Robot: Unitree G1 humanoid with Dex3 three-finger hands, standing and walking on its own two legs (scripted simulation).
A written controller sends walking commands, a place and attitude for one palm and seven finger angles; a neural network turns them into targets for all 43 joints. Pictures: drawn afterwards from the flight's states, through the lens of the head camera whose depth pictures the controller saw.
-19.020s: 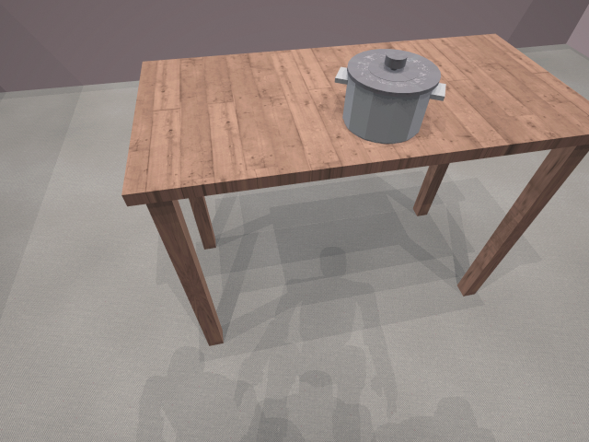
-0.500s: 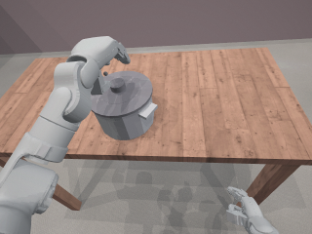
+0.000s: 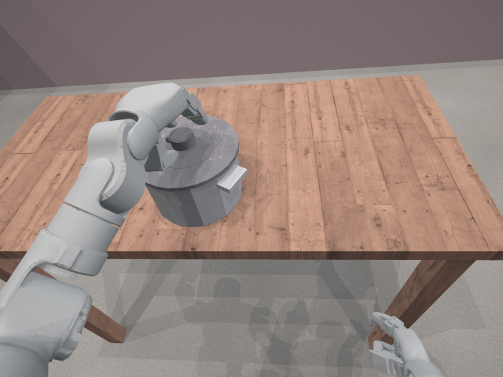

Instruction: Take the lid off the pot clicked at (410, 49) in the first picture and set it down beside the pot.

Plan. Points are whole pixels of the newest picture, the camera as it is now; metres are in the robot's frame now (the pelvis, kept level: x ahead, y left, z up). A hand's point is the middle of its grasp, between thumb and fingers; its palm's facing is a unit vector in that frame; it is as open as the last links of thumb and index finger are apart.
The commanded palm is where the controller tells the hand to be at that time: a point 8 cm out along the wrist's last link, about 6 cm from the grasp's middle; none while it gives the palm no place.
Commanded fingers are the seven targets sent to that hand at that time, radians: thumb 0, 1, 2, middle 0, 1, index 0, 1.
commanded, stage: lower the open fingers around the knob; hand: left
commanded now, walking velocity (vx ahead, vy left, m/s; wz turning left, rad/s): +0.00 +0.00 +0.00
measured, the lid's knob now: (182, 138) +0.45 +0.14 +0.15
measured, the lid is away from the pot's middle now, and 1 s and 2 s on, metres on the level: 0.00 0.00 0.00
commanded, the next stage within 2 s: close the fingers and squeeze the knob in 0.42 s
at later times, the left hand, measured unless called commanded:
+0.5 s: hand (171, 144) +0.42 +0.15 +0.17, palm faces -0.21 -0.11 -0.97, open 9.9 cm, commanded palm +0.39 +0.16 +0.23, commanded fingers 0.00 -0.35 1.62 -0.87 -0.08 -0.87 -0.08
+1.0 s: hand (171, 147) +0.41 +0.15 +0.17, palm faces -0.20 -0.11 -0.97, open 8.7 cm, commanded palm +0.39 +0.16 +0.23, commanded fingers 0.00 0.05 1.20 -0.75 -0.66 -0.75 -0.66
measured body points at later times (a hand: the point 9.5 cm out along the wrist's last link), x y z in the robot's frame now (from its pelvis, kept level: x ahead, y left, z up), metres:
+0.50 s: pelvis +0.00 +0.00 +0.00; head +0.03 -0.04 +0.45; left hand +0.43 +0.15 +0.22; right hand +0.19 -0.23 -0.12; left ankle -0.01 +0.10 -0.74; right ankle +0.00 -0.12 -0.74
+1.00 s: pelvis +0.00 +0.00 +0.00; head +0.02 -0.04 +0.45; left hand +0.42 +0.15 +0.22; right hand +0.20 -0.22 -0.11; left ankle -0.01 +0.10 -0.74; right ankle +0.00 -0.12 -0.74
